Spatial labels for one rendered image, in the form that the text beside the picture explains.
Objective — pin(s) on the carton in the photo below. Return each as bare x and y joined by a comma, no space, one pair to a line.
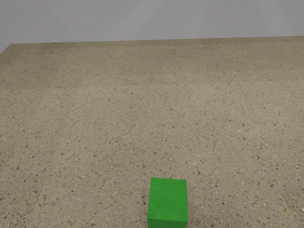
168,204

